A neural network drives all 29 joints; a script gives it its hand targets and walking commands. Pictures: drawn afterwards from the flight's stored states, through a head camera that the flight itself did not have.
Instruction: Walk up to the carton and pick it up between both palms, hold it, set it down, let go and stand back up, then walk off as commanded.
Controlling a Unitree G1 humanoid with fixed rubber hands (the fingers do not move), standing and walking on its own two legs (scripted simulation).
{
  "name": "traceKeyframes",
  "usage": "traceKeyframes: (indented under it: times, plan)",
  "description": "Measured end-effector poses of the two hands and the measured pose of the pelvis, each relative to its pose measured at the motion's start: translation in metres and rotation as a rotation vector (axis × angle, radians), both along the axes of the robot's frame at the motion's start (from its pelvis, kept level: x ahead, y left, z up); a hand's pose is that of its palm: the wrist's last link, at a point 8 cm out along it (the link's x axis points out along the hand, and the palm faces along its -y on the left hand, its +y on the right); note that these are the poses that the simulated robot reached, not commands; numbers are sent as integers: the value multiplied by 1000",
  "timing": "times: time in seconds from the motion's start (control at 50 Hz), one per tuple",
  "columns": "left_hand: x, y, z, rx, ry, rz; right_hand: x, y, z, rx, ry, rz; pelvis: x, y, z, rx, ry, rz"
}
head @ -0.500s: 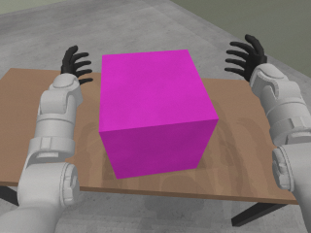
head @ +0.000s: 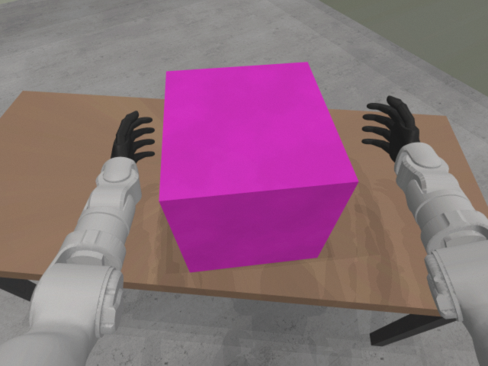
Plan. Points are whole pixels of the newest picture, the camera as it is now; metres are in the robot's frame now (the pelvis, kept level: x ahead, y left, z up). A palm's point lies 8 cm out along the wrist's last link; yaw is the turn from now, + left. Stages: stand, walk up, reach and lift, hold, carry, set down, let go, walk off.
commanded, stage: reach and lift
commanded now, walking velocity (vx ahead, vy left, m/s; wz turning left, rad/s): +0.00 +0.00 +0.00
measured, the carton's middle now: (246, 170) +0.46 +0.05 +0.02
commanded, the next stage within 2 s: none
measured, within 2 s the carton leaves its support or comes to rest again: neither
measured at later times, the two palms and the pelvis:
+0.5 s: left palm (139, 166) +0.42 +0.24 +0.06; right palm (393, 151) +0.46 -0.20 +0.08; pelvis +0.00 +0.00 -0.01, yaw +0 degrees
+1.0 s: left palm (153, 169) +0.42 +0.21 +0.05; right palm (357, 151) +0.47 -0.15 +0.07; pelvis +0.00 +0.00 -0.01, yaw +0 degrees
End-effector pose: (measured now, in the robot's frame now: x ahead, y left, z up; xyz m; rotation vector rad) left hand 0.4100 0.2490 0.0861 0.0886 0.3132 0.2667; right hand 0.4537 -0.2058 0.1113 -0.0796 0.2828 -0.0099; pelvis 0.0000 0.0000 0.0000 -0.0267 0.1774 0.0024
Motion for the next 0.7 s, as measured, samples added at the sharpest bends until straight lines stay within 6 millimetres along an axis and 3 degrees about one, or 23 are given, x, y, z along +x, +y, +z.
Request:
traceKeyframes:
  times: [0.16, 0.54, 0.7]
  plan:
    - [-1, 5, -30, -5, -15, 5, 8, 4, -26, -26, -8, 19, 0, 2, -7, -5, 111, -4]
    - [7, -16, -30, -21, -60, -50, 12, 2, -28, -3, -45, 16, 1, 2, -10, -7, 151, -6]
    - [8, -27, -34, -41, -73, -56, 15, 19, -32, 13, -38, 48, 3, 2, -10, -6, 155, -6]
